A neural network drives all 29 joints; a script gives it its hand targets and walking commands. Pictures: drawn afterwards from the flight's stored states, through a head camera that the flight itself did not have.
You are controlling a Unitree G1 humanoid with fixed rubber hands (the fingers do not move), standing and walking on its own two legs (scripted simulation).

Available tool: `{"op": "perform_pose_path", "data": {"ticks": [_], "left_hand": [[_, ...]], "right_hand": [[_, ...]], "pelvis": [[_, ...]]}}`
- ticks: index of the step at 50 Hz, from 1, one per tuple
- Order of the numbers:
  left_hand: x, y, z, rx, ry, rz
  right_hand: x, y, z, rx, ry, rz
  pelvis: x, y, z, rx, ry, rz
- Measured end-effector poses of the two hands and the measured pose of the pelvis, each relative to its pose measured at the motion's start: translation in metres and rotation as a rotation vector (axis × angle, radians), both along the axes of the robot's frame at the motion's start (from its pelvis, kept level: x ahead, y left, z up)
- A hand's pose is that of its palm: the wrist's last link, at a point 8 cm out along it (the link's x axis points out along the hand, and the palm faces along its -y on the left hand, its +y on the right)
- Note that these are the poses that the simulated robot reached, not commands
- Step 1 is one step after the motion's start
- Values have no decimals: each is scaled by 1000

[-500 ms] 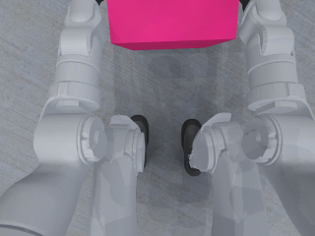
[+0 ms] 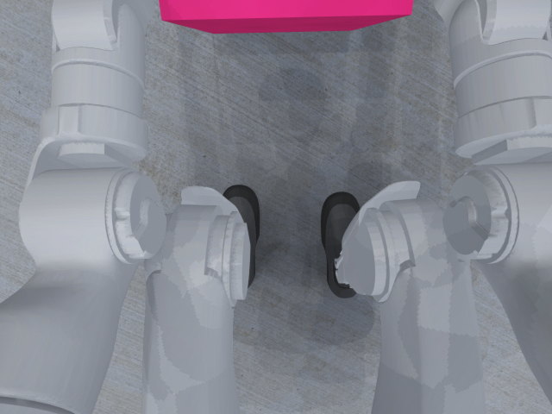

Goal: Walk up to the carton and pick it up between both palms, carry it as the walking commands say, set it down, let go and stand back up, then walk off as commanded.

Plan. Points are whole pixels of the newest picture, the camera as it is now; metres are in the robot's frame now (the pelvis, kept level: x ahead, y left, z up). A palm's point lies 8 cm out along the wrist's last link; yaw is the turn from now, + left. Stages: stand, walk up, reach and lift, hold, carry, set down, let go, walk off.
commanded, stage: set down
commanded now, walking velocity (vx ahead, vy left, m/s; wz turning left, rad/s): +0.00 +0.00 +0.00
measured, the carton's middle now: out of the picture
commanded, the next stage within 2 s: none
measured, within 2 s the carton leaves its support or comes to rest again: neither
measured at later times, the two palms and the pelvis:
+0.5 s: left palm out of the picture +0.55 +0.16 -0.18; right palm out of the picture +0.56 -0.14 -0.17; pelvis +0.01 +0.00 -0.01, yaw +0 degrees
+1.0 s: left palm out of the picture +0.56 +0.16 -0.19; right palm out of the picture +0.57 -0.15 -0.18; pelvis +0.01 +0.00 -0.01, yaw +0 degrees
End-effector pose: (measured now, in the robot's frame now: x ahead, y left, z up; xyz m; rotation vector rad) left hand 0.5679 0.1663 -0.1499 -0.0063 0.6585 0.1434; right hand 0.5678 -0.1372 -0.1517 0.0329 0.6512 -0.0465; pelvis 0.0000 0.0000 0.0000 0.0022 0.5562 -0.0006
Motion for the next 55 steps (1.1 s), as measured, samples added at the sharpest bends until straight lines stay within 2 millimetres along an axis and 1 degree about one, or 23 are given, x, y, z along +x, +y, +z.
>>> {"op": "perform_pose_path", "data": {"ticks": [5, 7, 13, 16, 20, 22, 28, 55], "left_hand": [[-19, -6, -16, -14, 93, -25], [-23, -7, -19, -19, 112, -28], [-13, -4, -10, -5, 58, -15], [-14, -4, -14, -3, 68, -14], [-20, -4, -29, -1, 116, -17], [-19, -3, -33, -2, 126, -18], [-13, -4, -31, -9, 98, -14], [-8, -7, -36, -5, 79, -42]], "right_hand": [[-14, -7, -7, -37, 71, 10], [-18, -8, -8, -37, 84, 14], [-9, -5, -2, -18, 36, 11], [-8, -5, -5, -20, 38, 16], [-10, -5, -16, -19, 74, 28], [-9, -5, -19, -16, 80, 31], [-4, -5, -18, -14, 51, 28], [-1, -10, -25, -26, 51, 33]], "pelvis": [[1, 1, -2, -2, 14, 0], [2, 1, -2, -3, 18, 0], [2, 1, -4, -2, 19, 0], [3, 1, -4, -1, 26, 0], [5, 0, -5, 0, 44, -2], [7, 0, -5, 0, 56, -2], [10, 0, -8, 1, 57, -3], [11, 0, -15, 5, 64, -8]]}}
